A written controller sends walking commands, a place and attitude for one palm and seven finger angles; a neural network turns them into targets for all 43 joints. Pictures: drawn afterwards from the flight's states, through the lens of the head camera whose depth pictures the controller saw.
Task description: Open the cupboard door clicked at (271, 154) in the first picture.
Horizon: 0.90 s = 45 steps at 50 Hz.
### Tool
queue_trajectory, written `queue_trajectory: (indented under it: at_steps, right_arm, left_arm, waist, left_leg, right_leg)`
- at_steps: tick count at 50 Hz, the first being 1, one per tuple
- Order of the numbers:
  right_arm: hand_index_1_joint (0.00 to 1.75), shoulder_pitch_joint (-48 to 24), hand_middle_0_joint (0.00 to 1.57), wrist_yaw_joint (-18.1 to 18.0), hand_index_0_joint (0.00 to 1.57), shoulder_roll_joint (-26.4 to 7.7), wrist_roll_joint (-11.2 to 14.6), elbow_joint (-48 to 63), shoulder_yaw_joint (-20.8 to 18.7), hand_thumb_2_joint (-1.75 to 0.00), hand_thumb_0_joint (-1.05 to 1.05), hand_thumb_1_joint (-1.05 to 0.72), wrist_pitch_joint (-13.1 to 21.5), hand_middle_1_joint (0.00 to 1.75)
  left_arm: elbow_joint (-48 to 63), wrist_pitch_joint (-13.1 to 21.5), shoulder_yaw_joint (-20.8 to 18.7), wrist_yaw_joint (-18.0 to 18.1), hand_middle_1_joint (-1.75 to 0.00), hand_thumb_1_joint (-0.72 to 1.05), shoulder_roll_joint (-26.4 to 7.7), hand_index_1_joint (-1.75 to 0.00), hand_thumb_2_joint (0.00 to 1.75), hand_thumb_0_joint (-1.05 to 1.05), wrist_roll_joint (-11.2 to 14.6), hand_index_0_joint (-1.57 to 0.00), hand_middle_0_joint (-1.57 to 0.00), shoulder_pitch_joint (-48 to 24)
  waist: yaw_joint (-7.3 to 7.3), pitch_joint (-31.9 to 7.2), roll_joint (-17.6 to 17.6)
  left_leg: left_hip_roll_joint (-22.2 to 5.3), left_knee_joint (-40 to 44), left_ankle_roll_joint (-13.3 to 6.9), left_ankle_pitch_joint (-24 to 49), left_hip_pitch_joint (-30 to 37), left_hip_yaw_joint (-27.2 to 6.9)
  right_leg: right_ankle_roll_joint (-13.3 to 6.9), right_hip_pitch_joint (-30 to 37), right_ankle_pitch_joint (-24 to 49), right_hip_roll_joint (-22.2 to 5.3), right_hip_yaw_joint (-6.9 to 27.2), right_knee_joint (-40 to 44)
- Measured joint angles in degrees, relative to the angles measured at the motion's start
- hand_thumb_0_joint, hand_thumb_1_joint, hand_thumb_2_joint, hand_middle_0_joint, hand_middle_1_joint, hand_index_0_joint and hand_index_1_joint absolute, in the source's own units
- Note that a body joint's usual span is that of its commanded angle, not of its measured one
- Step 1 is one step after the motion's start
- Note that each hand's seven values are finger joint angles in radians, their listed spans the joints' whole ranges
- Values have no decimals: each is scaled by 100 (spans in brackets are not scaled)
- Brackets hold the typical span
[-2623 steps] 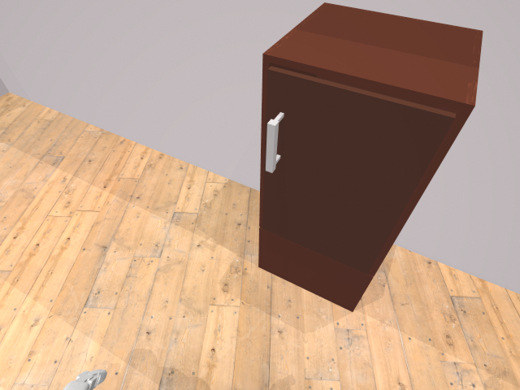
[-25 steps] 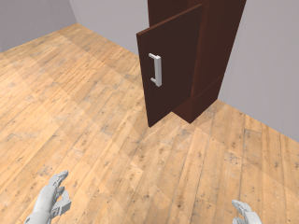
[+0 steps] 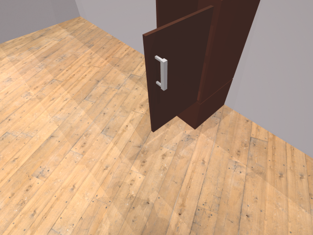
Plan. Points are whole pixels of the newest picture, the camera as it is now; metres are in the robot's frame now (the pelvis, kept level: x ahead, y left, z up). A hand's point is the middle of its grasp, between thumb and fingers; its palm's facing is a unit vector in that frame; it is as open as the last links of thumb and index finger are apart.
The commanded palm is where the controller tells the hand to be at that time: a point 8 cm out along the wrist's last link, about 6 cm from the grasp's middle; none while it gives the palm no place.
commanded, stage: let the arm hang, fingers relaxed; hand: left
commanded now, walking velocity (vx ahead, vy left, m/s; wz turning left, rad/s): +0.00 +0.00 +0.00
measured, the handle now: (160, 73) +0.73 +0.03 -0.03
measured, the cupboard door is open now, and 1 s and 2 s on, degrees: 88 88 88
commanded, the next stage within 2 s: look to check the result in 0.44 s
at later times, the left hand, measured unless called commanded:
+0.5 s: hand out of the picture +0.07 +0.20 -0.16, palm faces +0.00 -0.96 -0.26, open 7.4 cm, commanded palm none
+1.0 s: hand out of the picture +0.10 +0.22 -0.15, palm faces -0.01 -0.95 -0.32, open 7.4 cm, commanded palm none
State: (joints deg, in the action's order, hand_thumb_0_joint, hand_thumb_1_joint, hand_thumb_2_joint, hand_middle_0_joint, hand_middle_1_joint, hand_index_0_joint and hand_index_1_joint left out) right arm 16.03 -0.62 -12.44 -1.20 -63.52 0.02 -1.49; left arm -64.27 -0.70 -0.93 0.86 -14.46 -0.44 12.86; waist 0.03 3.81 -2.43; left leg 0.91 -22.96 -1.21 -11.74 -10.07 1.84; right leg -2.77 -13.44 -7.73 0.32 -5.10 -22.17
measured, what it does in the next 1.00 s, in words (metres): stands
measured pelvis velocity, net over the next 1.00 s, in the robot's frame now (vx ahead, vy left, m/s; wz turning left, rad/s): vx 0.04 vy -0.01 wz -0.01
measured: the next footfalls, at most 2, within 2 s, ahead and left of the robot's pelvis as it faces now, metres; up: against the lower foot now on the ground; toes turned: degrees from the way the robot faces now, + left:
none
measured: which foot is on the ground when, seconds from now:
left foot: down 0.00-1.00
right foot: down 0.00-1.00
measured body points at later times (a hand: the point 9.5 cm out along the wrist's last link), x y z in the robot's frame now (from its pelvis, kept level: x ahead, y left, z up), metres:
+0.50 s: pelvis +0.02 +0.00 +0.00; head +0.04 -0.02 +0.45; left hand +0.07 +0.25 -0.14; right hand +0.05 -0.26 -0.16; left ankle +0.01 +0.11 -0.74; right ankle +0.05 -0.09 -0.74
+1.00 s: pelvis +0.04 -0.01 +0.01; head +0.06 -0.02 +0.45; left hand +0.10 +0.27 -0.13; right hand +0.08 -0.28 -0.15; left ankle +0.01 +0.11 -0.74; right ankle +0.05 -0.09 -0.74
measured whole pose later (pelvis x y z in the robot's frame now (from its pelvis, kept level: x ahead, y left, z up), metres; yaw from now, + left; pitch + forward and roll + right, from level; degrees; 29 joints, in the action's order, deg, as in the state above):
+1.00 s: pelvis +0.04 -0.01 +0.01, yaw +0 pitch -1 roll +0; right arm 8.6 -1.0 -16.3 -1.0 -65.0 -0.2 -0.5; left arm -66.0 0.9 -0.9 0.8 -15.3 -0.5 6.7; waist 0.1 3.9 -2.2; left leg 0.2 -16.9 -0.4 -11.7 -4.2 1.8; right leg -3.0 -8.5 -8.5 1.4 -4.9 -17.7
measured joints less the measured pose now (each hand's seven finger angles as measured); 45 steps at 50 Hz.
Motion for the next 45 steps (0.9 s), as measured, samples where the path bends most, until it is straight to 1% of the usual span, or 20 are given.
queue_trajectory:
  at_steps: [10,20,45]
  right_arm:
    - [30,-240,21,-4,20,39,-2,-102,6,-90,1,-91,68,30]
    - [30,-419,20,-41,20,-74,3,-142,-19,-90,1,-91,116,30]
    - [30,-707,21,-37,20,-329,14,-148,-25,-90,1,-91,95,30]
  left_arm:
    - [-36,82,20,11,-30,91,146,-30,90,0,-5,-20,-20,-341]
    - [-63,128,38,-5,-30,90,262,-30,90,0,-12,-20,-20,-477]
    - [-187,145,-5,-2,-30,90,-63,-30,90,0,-8,-20,-20,-543]
  waist:
    - [15,-95,0]
    - [26,-69,94]
    - [-4,29,23]
  left_leg:
    - [16,188,1,28,199,21]
    - [10,351,18,38,349,17]
    - [-62,569,74,13,539,-5]
  right_leg:
    - [16,142,-22,-7,29,81]
    - [16,263,-44,7,32,181]
    - [-20,463,-61,94,17,423]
